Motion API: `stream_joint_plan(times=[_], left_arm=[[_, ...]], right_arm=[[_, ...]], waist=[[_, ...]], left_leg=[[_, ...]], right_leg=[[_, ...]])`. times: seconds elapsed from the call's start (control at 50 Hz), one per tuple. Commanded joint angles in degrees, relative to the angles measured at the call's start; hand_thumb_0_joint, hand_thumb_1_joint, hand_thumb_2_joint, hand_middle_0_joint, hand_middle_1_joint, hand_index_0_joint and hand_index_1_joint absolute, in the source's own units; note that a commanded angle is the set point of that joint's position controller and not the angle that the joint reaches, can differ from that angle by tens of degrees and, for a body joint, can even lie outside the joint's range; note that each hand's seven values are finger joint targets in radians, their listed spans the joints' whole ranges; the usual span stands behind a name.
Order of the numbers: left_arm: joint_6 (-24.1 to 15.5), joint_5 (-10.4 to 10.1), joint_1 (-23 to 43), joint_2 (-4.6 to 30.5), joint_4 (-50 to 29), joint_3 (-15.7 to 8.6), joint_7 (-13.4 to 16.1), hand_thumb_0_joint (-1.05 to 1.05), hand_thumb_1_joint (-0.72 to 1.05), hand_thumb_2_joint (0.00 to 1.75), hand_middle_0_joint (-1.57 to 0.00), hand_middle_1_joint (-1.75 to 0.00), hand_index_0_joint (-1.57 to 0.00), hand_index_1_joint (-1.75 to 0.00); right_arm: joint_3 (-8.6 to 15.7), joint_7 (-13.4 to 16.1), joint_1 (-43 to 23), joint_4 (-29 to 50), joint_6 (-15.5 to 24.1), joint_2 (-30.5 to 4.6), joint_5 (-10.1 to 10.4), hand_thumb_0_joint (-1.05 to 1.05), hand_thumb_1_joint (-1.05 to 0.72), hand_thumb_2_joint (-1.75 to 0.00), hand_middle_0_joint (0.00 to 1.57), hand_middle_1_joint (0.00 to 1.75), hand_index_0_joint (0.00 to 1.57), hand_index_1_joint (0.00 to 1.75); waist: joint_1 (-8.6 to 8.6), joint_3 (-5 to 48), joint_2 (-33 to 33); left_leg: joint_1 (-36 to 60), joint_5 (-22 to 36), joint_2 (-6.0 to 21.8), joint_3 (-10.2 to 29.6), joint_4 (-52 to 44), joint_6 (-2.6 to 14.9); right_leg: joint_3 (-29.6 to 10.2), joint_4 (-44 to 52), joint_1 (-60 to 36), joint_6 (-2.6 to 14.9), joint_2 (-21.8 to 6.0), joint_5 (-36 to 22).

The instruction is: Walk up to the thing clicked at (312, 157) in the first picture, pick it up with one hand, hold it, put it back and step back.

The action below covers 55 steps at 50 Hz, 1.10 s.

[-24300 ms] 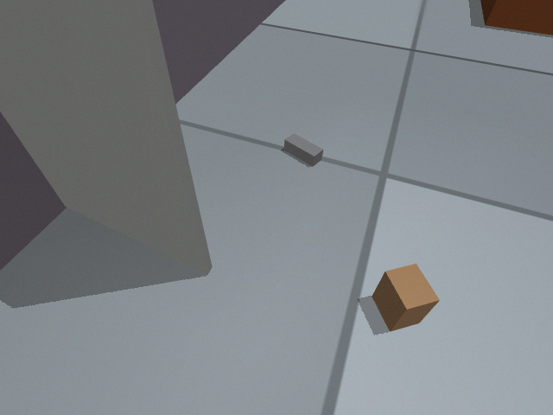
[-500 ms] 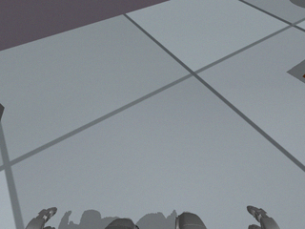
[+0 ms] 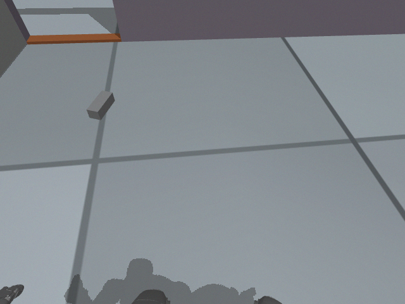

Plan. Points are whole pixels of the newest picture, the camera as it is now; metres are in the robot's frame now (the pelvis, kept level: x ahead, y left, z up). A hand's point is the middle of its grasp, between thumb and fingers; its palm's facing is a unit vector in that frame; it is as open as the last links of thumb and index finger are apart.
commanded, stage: walk up
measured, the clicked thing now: (101, 104) +1.35 +0.76 -0.69
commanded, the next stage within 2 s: stand in 1.44 s
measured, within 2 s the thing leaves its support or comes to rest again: neither
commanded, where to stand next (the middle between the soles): +0.12 -0.01 m, yaw +26 degrees
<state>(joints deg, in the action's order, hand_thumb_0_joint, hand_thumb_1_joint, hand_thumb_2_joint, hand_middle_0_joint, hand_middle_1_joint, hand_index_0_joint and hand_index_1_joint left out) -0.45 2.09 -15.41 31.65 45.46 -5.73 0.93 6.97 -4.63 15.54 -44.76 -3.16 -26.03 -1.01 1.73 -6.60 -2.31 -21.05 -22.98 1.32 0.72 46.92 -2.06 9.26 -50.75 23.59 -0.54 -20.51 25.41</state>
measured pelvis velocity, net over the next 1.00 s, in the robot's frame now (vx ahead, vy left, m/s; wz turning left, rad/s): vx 0.04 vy -0.01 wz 0.46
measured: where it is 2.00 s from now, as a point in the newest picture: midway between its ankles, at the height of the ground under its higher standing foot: outside the picture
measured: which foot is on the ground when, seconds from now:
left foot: down 0.00-0.40, up 0.42-0.70, down 0.72-1.00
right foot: up 0.00-0.34, down 0.36-1.00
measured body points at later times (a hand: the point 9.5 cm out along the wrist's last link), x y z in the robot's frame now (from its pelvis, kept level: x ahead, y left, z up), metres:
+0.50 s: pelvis +0.03 -0.02 +0.02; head +0.08 -0.01 +0.46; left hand +0.01 +0.31 -0.09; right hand +0.24 -0.29 -0.09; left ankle +0.01 +0.12 -0.64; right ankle +0.10 -0.11 -0.70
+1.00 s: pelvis +0.04 -0.01 +0.02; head +0.06 +0.02 +0.46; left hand -0.04 +0.31 -0.11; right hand +0.27 -0.24 -0.09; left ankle +0.02 +0.12 -0.70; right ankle +0.12 -0.15 -0.70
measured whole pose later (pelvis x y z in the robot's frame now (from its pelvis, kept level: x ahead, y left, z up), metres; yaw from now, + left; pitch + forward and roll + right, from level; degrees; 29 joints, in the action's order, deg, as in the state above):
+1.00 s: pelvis +0.04 -0.01 +0.02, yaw +26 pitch -2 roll -2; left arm 0.0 -0.1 -12.3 22.8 52.0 -2.2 -0.6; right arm 0.7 1.2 9.9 -51.4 1.7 -21.7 0.4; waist 1.0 -6.3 -0.1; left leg -21.8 -19.3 -0.1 3.9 43.6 0.1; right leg 3.2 -39.6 16.8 -2.3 -4.1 19.6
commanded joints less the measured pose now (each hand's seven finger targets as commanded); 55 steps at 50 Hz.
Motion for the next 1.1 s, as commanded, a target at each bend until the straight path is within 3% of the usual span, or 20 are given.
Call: stream_joint_plan(times=[0.0, 0.08, 0.3, 0.34, 0.36, 0.38, 0.4, 0.44, 0.48, 0.6, 0.68, 0.7, 0.72, 0.74, 0.76, 0.84, 0.92, 0.96, 1.0, 1.08], left_arm=[[-1.13, -1.06, 11.34, 9.3, -8.53, -0.99, 0.03, 0.0, 0.9, 0.9, -0.2, -0.3, -0.2, -0.3], [-1.78, -2.0, -1.94, 8.32, -0.34, -1.55, -0.95, 0.0, 0.9, 0.9, -0.2, -0.3, -0.2, -0.3], [-0.98, -0.95, 1.16, 3.08, -3.44, -0.87, -0.9, 0.0, 0.9, 0.9, -0.2, -0.3, -0.2, -0.3], [-1.82, -0.4, -3.23, 4.91, -2.42, -1.48, -0.5, 0.0, 0.9, 0.9, -0.2, -0.3, -0.2, -0.3], [-1.98, 0.11, -3.46, 9.52, -2.65, -2.52, -0.42, 0.0, 0.9, 0.9, -0.2, -0.3, -0.2, -0.3], [-1.59, -0.31, -0.82, 10.72, -3.25, -2.91, -0.84, 0.0, 0.9, 0.9, -0.2, -0.3, -0.2, -0.3], [-1.39, -0.35, 2.97, 12.68, -3.95, -3.19, -1.1, 0.0, 0.9, 0.9, -0.2, -0.3, -0.2, -0.3], [-1.07, -0.58, 3.45, 7.92, -3.95, -2.24, -1.28, 0.0, 0.9, 0.9, -0.2, -0.3, -0.2, -0.3], [-1.52, 0.02, 2.41, 6.05, -2.43, -1.47, -0.76, 0.0, 0.9, 0.9, -0.2, -0.3, -0.2, -0.3], [-1.07, 0.07, 0.24, 6.73, -3.34, -1.77, -1.79, 0.0, 0.9, 0.9, -0.2, -0.3, -0.2, -0.3], [0.19, -1.41, 1.48, 3.94, -3.73, 0.15, -2.11, 0.0, 0.9, 0.9, -0.2, -0.3, -0.2, -0.3], [0.39, -1.55, 0.55, 1.99, -3.37, 0.61, -1.99, 0.0, 0.9, 0.9, -0.2, -0.3, -0.2, -0.3], [0.51, -1.96, -0.5, -0.91, -3.66, 1.49, -1.97, 0.0, 0.9, 0.9, -0.2, -0.3, -0.2, -0.3], [1.16, -2.42, 0.49, 0.69, -3.34, 0.84, -1.57, 0.0, 0.9, 0.9, -0.2, -0.3, -0.2, -0.3], [1.27, -1.92, 3.28, 3.81, -2.27, -0.15, -1.11, 0.0, 0.9, 0.9, -0.2, -0.3, -0.2, -0.3], [0.4, -2.76, -1.23, 2.97, 0.57, -0.09, -1.22, 0.0, 0.9, 0.9, -0.2, -0.3, -0.2, -0.3], [-0.67, -1.93, -1.56, 2.29, 3.75, 0.28, -0.82, 0.0, 0.9, 0.9, -0.2, -0.3, -0.2, -0.3], [-1.63, -1.27, 0.33, 6.09, 3.44, 0.07, -0.47, 0.0, 0.9, 0.9, -0.2, -0.3, -0.2, -0.3], [-1.4, -1.18, 7.17, 7.37, 2.83, 0.31, -0.86, 0.0, 0.9, 0.9, -0.2, -0.3, -0.2, -0.3], [-0.9, -1.85, 7.31, 3.17, 5.38, 1.8, -1.22, 0.0, 0.9, 0.9, -0.2, -0.3, -0.2, -0.3]], right_arm=[[5.27, 2.72, 4.86, 2.8, 2.03, -25.17, -0.45, 0.0, -0.9, -0.9, 0.2, 0.3, 0.2, 0.3], [1.38, 4.78, -2.54, 3.73, 3.83, -14.92, 0.48, 0.0, -0.9, -0.9, 0.2, 0.3, 0.2, 0.3], [0.26, 7.78, 2.17, 4.66, 5.61, -13.5, 0.7, 0.0, -0.9, -0.9, 0.2, 0.3, 0.2, 0.3], [-0.83, 7.9, 0.69, 5.75, 5.37, -10.54, 1.92, 0.0, -0.9, -0.9, 0.2, 0.3, 0.2, 0.3], [-1.68, 8.06, 0.99, 6.33, 5.41, -7.46, 2.46, 0.0, -0.9, -0.9, 0.2, 0.3, 0.2, 0.3], [-1.56, 8.81, 1.3, 5.96, 5.12, -7.83, 1.78, 0.0, -0.9, -0.9, 0.2, 0.3, 0.2, 0.3], [-0.87, 9.4, 2.04, 5.07, 5.11, -10.36, 0.81, 0.0, -0.9, -0.9, 0.2, 0.3, 0.2, 0.3], [0.28, 8.19, 0.24, 3.08, 5.24, -13.89, 0.58, 0.0, -0.9, -0.9, 0.2, 0.3, 0.2, 0.3], [-0.23, 6.85, 0.25, 1.93, 5.13, -10.38, 0.55, 0.0, -0.9, -0.9, 0.2, 0.3, 0.2, 0.3], [-1.31, 5.78, -0.8, 0.72, 6.13, -7.25, 0.72, 0.0, -0.9, -0.9, 0.2, 0.3, 0.2, 0.3], [-0.84, 6.62, 1.94, -1.74, 6.96, -7.36, 0.31, 0.0, -0.9, -0.9, 0.2, 0.3, 0.2, 0.3], [-0.63, 6.87, 1.99, -1.66, 7.33, -8.47, 0.0, 0.0, -0.9, -0.9, 0.2, 0.3, 0.2, 0.3], [-0.11, 7.1, 1.03, -0.79, 7.72, -11.89, -0.69, 0.0, -0.9, -0.9, 0.2, 0.3, 0.2, 0.3], [0.27, 7.18, -0.4, 0.15, 7.65, -16.39, -0.37, 0.0, -0.9, -0.9, 0.2, 0.3, 0.2, 0.3], [0.46, 7.19, -1.75, -0.84, 7.47, -16.76, -0.14, 0.0, -0.9, -0.9, 0.2, 0.3, 0.2, 0.3], [-1.81, 7.45, -4.54, -1.14, 7.74, -11.42, 0.85, 0.0, -0.9, -0.9, 0.2, 0.3, 0.2, 0.3], [-2.33, 6.6, -7.62, -1.71, 6.24, -10.11, 1.22, 0.0, -0.9, -0.9, 0.2, 0.3, 0.2, 0.3], [-3.18, 6.41, -7.56, -1.89, 5.71, -7.18, 1.75, 0.0, -0.9, -0.9, 0.2, 0.3, 0.2, 0.3], [-2.73, 6.22, -4.56, -5.27, 5.15, -7.29, 1.32, 0.0, -0.9, -0.9, 0.2, 0.3, 0.2, 0.3], [-2.45, 5.33, -9.7, -6.23, 5.56, -9.68, 0.52, 0.0, -0.9, -0.9, 0.2, 0.3, 0.2, 0.3]], waist=[[-7.8, -1.55, 18.14], [0.04, 1.46, 13.36], [-0.36, 9.95, 10.81], [2.17, 13.07, 5.98], [2.19, 13.21, -4.94], [1.46, 10.58, -9.71], [0.3, 8.82, -12.61], [-0.24, 2.23, -3.11], [0.28, 2.52, -4.59], [2.14, 7.56, -11.64], [-1.02, 8.07, -5.91], [-1.36, 8.48, -2.72], [-0.53, 9.42, 7.53], [-1.36, 7.93, 11.48], [-2.31, 4.98, 9.52], [0.39, 7.77, 10.66], [0.95, 10.41, 10.17], [0.18, 10.45, 2.65], [-2.69, 7.78, -2.2], [-0.67, 3.27, 3.51]], left_leg=[[-1.42, -32.6, 17.02, 49.12, -38.71, 18.9], [1.67, -5.24, 6.23, 23.97, -22.39, 13.5], [5.92, 39.61, 6.24, 26.09, -6.3, 14.61], [0.46, 32.19, 0.91, 19.05, 1.87, 8.88], [-8.6, 19.24, -5.73, 10.22, 11.68, 5.15], [-17.03, -11.0, -8.1, 4.63, 15.66, 4.02], [-17.34, -15.43, -4.11, 4.33, 22.3, 3.44], [-13.49, -9.46, -2.62, 4.5, 20.05, 3.13], [-13.18, -4.35, -3.51, 2.72, 17.74, 3.77], [-5.71, -2.7, -2.89, -2.41, -2.54, 1.97], [9.99, 11.86, -4.95, -3.69, -15.09, 3.79], [13.05, 10.89, -2.33, 1.96, -17.61, 5.46], [15.62, 11.29, 7.79, 19.45, -21.13, 9.25], [8.68, 10.68, 18.11, 32.0, -24.07, 17.22], [2.04, 9.99, 18.79, 34.22, -24.98, 19.83], [7.58, 34.99, 10.84, 17.01, -16.0, 13.72], [1.38, 25.48, 5.29, 11.7, -12.43, 8.78], [-1.55, 16.29, 0.04, 7.16, -8.24, 5.09], [5.7, 1.39, -2.4, 4.52, -6.99, 4.14], [-0.23, -3.0, 4.34, 17.2, -21.37, 7.91]], right_leg=[[-8.57, -18.92, 22.28, 0.39, 11.64, 7.89], [-9.64, -11.82, 13.75, 1.18, 11.13, -2.57], [-8.49, 7.21, 0.61, 3.38, 18.78, -3.9], [-14.27, 19.87, -11.68, 6.05, 14.62, -14.07], [-27.32, 24.33, -17.91, 9.6, 4.33, -18.35], [-37.57, 28.22, -18.52, 14.94, -5.05, -18.26], [-45.18, 31.2, -15.17, 19.54, -10.18, -14.21], [-31.46, 30.23, -8.18, 15.48, -3.3, -9.87], [-21.44, 27.09, -8.76, 11.89, 3.81, -9.37], [-14.46, 23.35, -15.05, 13.14, 3.94, -16.15], [-9.46, 13.12, -5.21, 8.63, 5.92, -20.59], [-7.92, 8.49, -1.85, 6.48, 7.4, -18.22], [-5.81, 1.48, 5.49, 2.98, 11.81, -8.25], [-6.8, -1.21, 5.86, 1.27, 15.63, 10.64], [-10.29, -4.22, 1.78, 1.14, 13.75, 11.59], [-9.88, 3.22, -0.26, 1.85, 13.92, 2.94], [-7.3, 19.61, -13.47, 2.2, 16.45, -11.58], [-16.66, 23.83, -14.37, 5.01, 8.83, -16.92], [-20.76, 25.59, -4.15, 9.19, 3.06, -7.6], [-8.76, 20.36, -4.77, 2.64, 14.51, 2.23]])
